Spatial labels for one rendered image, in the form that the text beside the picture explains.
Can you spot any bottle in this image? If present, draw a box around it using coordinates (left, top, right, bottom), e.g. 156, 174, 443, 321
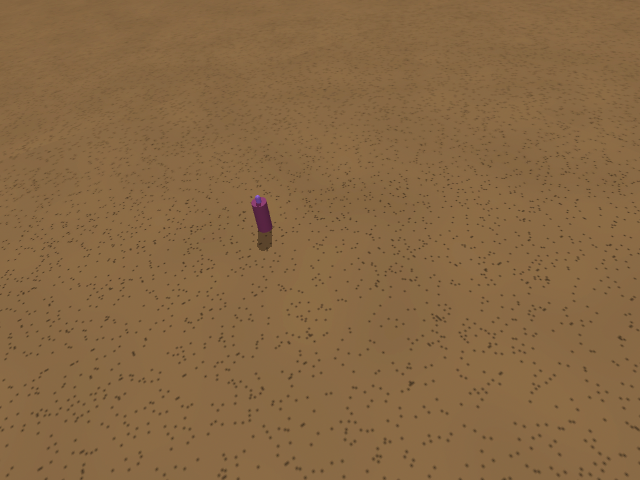
251, 195, 272, 233

